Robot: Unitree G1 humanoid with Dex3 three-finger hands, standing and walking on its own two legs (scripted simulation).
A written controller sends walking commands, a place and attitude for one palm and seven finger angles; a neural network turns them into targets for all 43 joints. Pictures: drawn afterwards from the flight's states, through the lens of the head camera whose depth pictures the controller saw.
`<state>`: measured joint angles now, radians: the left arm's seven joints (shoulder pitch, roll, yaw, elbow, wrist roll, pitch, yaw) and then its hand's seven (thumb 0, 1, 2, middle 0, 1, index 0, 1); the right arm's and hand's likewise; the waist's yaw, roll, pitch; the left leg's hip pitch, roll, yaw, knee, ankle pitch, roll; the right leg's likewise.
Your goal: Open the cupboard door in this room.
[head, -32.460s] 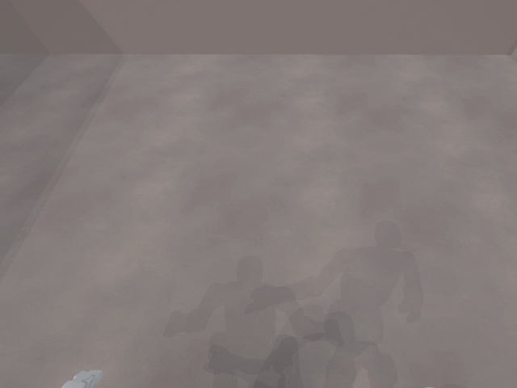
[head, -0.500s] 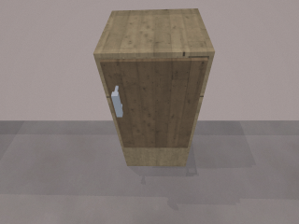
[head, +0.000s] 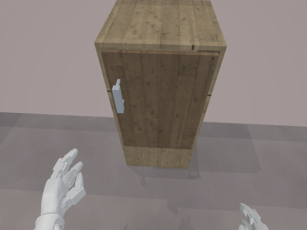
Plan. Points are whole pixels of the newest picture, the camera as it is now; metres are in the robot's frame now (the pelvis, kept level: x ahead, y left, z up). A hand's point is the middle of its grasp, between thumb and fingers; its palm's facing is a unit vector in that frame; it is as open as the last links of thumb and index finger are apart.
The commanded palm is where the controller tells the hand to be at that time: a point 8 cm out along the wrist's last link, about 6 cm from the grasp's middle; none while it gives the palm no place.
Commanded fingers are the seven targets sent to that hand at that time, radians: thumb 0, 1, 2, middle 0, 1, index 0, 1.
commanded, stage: raise the hand with hooked fingers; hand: left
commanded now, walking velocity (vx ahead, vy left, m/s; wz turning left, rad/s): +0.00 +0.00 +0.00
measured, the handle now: (119, 96) +0.58 +0.15 -0.02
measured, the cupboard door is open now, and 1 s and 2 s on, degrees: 0 0 0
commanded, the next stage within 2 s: move the hooked fingers beside the handle in 1.88 s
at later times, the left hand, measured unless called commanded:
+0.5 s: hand (71, 203) +0.20 +0.22 -0.04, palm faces -0.10 -0.99 -0.04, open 10.4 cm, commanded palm +0.18 +0.28 -0.03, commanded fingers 0.00 0.04 0.53 -0.26 -0.86 -0.26 -0.86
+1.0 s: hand (53, 192) +0.23 +0.27 -0.03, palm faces -0.05 -1.00 -0.06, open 13.3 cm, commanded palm +0.21 +0.33 -0.02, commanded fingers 0.00 -0.50 0.30 -0.30 -1.20 -0.30 -1.20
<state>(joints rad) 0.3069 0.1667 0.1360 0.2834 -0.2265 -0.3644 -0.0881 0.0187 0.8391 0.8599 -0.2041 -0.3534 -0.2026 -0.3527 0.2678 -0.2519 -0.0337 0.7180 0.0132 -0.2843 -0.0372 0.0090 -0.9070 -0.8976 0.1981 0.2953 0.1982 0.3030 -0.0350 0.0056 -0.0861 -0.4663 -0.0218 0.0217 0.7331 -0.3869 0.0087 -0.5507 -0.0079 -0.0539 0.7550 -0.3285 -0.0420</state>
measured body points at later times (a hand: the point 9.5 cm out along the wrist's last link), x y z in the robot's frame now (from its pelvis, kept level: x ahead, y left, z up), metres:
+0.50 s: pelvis -0.02 +0.02 -0.08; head +0.07 +0.03 +0.36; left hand +0.20 +0.28 -0.04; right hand +0.18 -0.18 -0.17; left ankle -0.01 +0.12 -0.71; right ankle +0.03 -0.09 -0.71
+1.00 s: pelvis -0.02 +0.04 -0.07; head +0.06 +0.07 +0.38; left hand +0.22 +0.33 -0.02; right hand +0.17 -0.21 -0.12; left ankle -0.01 +0.12 -0.71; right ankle +0.03 -0.09 -0.71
